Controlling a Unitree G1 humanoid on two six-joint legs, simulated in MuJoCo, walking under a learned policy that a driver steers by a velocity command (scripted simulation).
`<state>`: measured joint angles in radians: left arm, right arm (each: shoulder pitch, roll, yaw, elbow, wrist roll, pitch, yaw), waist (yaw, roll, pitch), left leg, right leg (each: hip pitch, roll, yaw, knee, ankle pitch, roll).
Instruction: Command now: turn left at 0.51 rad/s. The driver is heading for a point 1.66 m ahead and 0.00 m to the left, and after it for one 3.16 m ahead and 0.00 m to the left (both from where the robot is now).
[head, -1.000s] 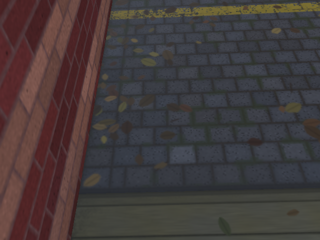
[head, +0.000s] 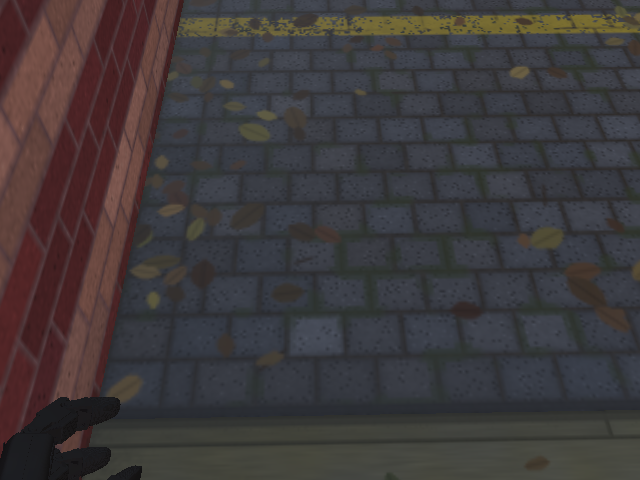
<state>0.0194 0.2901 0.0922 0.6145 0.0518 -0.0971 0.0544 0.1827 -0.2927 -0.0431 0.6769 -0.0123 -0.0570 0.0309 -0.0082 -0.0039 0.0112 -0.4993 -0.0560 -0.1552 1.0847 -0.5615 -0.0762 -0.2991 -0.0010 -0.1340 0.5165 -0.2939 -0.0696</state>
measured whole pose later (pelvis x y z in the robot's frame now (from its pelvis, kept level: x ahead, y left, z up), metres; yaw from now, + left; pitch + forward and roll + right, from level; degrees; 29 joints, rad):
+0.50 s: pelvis +0.08 +0.05 -0.02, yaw +11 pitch +6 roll -1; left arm 0.28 0.26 0.06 0.86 0.06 -0.06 -0.03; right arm 0.21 -0.18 -0.01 0.72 -0.03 -0.08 0.08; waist 0.01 -0.01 -0.08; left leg -0.43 0.03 0.01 0.69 -0.32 0.07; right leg -0.20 -0.13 -0.27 0.64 -0.49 -0.05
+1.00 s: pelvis +0.34 +0.06 +0.05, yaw -2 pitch +9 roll -3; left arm 0.03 0.19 -0.03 0.79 0.01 -0.06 -0.04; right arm 0.39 -0.24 -0.04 0.88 -0.13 -0.08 0.13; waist -0.01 0.05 -0.14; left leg -0.38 0.07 -0.07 1.31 -0.11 0.05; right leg -0.83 0.12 -0.14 1.15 -0.48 -0.14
